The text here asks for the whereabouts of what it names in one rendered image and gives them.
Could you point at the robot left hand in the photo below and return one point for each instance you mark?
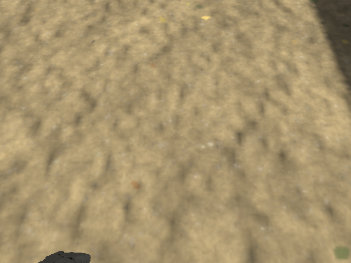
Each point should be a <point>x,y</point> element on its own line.
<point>62,257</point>

